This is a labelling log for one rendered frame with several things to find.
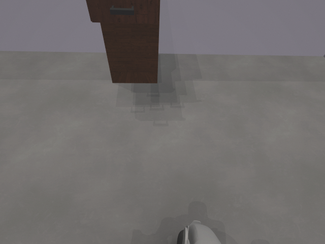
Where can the right robot thigh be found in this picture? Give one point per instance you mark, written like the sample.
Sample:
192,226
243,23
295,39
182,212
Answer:
199,234

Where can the drawer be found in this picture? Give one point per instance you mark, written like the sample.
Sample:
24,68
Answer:
145,11

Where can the handle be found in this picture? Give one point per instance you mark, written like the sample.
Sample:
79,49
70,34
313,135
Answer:
122,11

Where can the cabinet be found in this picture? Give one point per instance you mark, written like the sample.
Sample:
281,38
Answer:
132,51

